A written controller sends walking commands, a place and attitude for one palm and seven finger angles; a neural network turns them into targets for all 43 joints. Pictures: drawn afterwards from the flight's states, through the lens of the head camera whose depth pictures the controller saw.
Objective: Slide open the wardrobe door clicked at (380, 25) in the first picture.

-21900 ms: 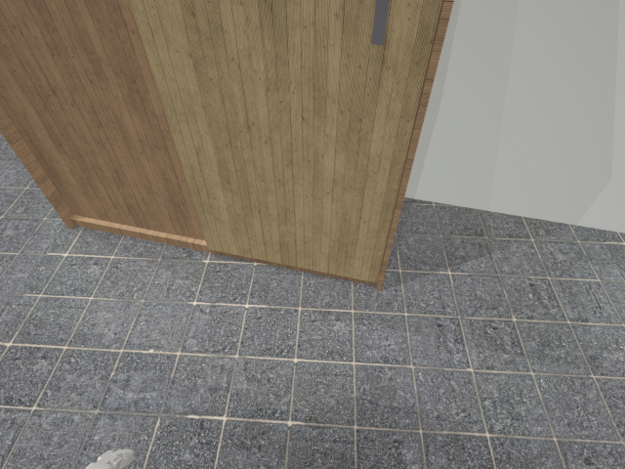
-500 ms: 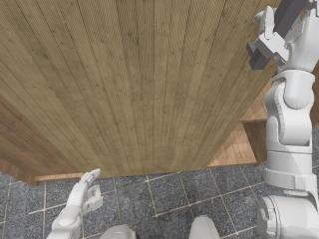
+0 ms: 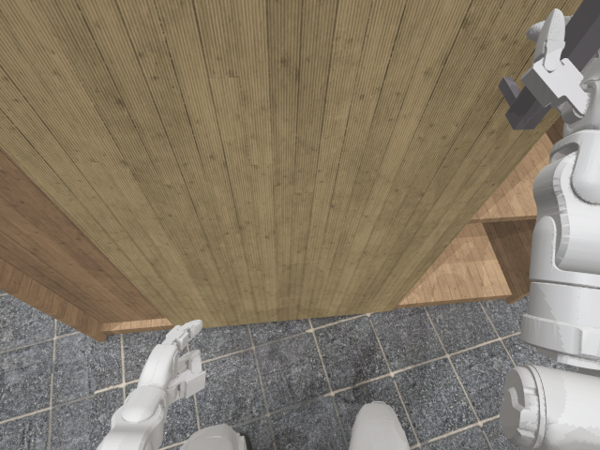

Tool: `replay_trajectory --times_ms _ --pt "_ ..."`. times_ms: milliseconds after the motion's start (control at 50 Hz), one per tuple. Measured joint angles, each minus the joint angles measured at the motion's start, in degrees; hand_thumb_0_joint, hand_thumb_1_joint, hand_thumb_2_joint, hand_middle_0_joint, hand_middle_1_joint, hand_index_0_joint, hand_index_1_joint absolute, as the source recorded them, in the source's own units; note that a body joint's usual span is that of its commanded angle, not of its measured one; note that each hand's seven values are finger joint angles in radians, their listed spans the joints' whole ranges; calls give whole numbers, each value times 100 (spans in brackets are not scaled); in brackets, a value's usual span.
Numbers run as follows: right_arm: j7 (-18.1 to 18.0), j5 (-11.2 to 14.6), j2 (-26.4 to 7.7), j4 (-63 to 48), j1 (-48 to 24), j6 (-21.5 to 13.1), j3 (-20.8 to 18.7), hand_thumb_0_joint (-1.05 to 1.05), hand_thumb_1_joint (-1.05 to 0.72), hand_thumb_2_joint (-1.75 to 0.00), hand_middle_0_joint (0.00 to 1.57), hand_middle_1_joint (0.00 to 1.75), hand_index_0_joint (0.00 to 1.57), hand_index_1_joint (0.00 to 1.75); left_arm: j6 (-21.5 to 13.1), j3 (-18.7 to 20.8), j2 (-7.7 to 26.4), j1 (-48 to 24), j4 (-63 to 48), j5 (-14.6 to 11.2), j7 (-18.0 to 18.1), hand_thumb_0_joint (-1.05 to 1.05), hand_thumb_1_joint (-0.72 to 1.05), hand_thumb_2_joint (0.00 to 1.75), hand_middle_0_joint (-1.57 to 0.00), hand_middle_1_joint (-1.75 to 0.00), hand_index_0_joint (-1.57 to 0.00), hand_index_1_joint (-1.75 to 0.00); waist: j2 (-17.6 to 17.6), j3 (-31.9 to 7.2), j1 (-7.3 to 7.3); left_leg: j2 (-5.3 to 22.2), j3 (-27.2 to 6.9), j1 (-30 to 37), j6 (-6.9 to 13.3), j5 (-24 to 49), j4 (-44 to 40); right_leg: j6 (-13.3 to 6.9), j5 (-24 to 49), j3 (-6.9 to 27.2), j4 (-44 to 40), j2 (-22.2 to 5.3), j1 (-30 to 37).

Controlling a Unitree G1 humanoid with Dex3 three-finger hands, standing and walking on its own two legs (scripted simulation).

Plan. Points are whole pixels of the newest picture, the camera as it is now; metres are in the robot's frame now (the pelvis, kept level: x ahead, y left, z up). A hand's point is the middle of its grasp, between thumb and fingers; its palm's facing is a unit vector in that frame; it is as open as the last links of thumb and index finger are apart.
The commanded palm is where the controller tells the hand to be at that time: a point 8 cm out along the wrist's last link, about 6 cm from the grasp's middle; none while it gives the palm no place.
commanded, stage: step sideways, sliding the door along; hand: right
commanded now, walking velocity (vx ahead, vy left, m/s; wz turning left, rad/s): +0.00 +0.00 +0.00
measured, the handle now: (564, 30) +0.44 -0.25 +0.27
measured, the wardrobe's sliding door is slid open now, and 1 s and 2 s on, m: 0.43 0.43 0.43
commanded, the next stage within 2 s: stop walking and hold the door there in 0.14 s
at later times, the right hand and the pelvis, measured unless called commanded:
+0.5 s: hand (546, 62) +0.41 -0.23 +0.26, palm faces +0.53 +0.82 -0.19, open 6.6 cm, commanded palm +0.37 -0.25 +0.24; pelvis +0.03 +0.05 +0.02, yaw +4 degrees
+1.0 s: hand (544, 63) +0.41 -0.23 +0.26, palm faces +0.46 +0.87 -0.16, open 6.5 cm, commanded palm +0.37 -0.26 +0.24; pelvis +0.00 +0.02 +0.02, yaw +7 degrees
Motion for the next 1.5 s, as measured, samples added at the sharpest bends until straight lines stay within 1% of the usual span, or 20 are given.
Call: replay_trajectory --times_ms 40,60,80,100,140,180,260,300,340,380,420,440,460,520,640,760,980,1260,1440,1500 --pt "-59 -10 -49 -32 174 58 -115 -10 -66 -82 46 141 16 128 7 23 97 2 97 13 76 2 90 90 -20 -30 -20 -30 214 -134 86 195 -34 -122 87 38 -12 -207 -633 -104 268 614 -124" --pt "-95 -32 -55 -84 260 105 -157 -10 -66 -82 46 141 17 128 -19 31 159 43 113 31 125 2 90 90 -20 -30 -20 -30 288 -212 123 257 -44 -192 103 79 -2 -281 -448 -289 -166 818 -20" --pt "-132 -23 -39 -143 332 156 -187 -10 -66 -82 46 141 18 128 -57 52 243 99 106 46 173 2 90 90 -20 -30 -20 -30 275 -296 156 248 -30 -299 94 138 114 -365 404 -510 -792 894 163" --pt "-144 -27 -49 -169 354 198 -202 -10 -66 -82 46 141 18 128 -100 116 290 152 98 63 206 2 90 90 -20 -30 -20 -30 257 -345 163 204 -47 -431 57 194 339 -325 659 -615 -1145 831 320" --pt "-109 -45 -145 -130 312 242 -197 -10 -65 -82 46 141 19 127 -150 244 246 251 86 62 202 2 91 90 -20 -30 -20 -30 451 -345 53 184 -288 -687 43 -127 1013 -4 333 -763 -1417 788 565" --pt "-109 -102 -194 -132 297 297 -232 -10 -65 -82 46 141 20 126 -228 297 220 369 9 92 189 2 91 90 -20 -30 -20 -30 512 -305 -4 143 -349 -735 56 -474 1269 158 198 -763 -1554 704 710" --pt "-203 -214 -304 -185 336 464 -339 -11 -66 -82 46 141 19 123 -419 207 257 576 -125 44 179 2 91 90 -20 -30 -19 -30 437 -289 -80 156 -171 -192 68 408 -19 231 91 -703 -1309 474 715" --pt "18 -237 -690 69 674 38 -672 -15 -64 -81 46 141 19 123 -323 53 281 347 0 95 232 2 90 90 -20 -30 -20 -30 322 -327 189 24 -82 -96 121 196 -156 93 172 -641 -940 330 517" --pt "115 -162 -975 218 1065 -187 -909 -18 -62 -79 46 140 22 126 -197 3 307 236 52 79 289 2 90 90 -20 -30 -20 -30 338 -419 375 56 -140 -101 175 131 -220 -128 -97 -434 -453 613 294" --pt "156 -138 -1023 292 1351 -238 -1064 -19 -61 -78 46 140 25 129 -186 -28 392 260 106 91 371 2 90 90 -20 -30 -20 -30 366 -576 429 123 -257 -96 180 224 -401 -259 -461 -391 -510 1002 243" --pt "146 -141 -1025 302 1583 -224 -1164 -19 -60 -78 46 140 27 131 -209 -48 489 302 150 118 464 1 90 90 -20 -30 -20 -30 343 -729 482 129 -346 -81 148 336 -558 -320 52 -547 -1269 1231 402" --pt "123 -128 -1017 286 1660 -191 -1188 -18 -60 -79 46 140 28 132 -212 -34 540 335 137 119 505 1 90 90 -20 -30 -20 -30 286 -792 511 84 -361 -79 129 351 -565 -344 716 -649 -1634 1244 508" --pt "106 -119 -1016 276 1700 -148 -1197 -18 -60 -79 45 140 28 132 -209 -2 550 359 141 102 535 1 90 90 -20 -30 -20 -30 287 -836 514 60 -400 -84 117 337 -532 -281 820 -723 -1787 1215 615" --pt "69 -110 -987 339 1765 -80 -1208 -16 -62 -80 45 140 26 133 -163 37 539 442 114 50 557 2 90 90 -20 -30 -20 -30 406 -991 535 67 -538 -88 95 389 -567 -93 504 -899 -1965 1216 770" --pt "5 -111 -1078 633 1721 7 -1196 -13 -65 -77 46 140 24 132 -147 26 550 555 -46 74 613 1 90 90 -20 -30 -20 -30 444 -1204 724 9 -669 -166 57 623 -747 -95 475 -1045 -1988 1164 694" --pt "-29 -122 -1142 942 1584 10 -1043 -12 -68 -74 46 140 22 132 -101 -40 489 881 34 127 700 1 90 90 -20 -30 -20 -30 524 -1437 794 54 -778 -359 -5 813 -828 -196 613 -1150 -2032 1221 522" --pt "-64 -120 -1073 939 1544 -122 -958 -12 -67 -75 45 140 21 134 -38 -88 365 1316 482 153 764 2 90 90 -20 -30 -20 -30 462 -1468 752 103 -842 -525 -81 882 -833 -276 595 -1204 -1924 1265 324" --pt "-55 -108 -954 755 1560 -167 -827 -12 -67 -78 45 140 20 136 -65 -5 418 939 328 141 766 2 90 90 -20 -30 -20 -30 443 -1457 696 160 -892 -555 -162 853 -779 -354 489 -1244 -1764 1312 255" --pt "-28 -86 -709 286 1401 -171 -508 -12 -67 -77 46 140 20 137 61 135 592 580 190 180 752 1 90 90 -20 -30 -20 -30 512 -1265 648 504 -933 -736 -379 724 -490 -584 419 -1257 -1594 1645 89" --pt "-53 -79 -636 81 1282 -119 -359 -12 -68 -77 45 140 19 137 71 123 528 502 83 152 748 1 90 90 -20 -30 -20 -30 591 -1154 609 652 -871 -902 -263 633 -155 -686 399 -1287 -1517 1765 37"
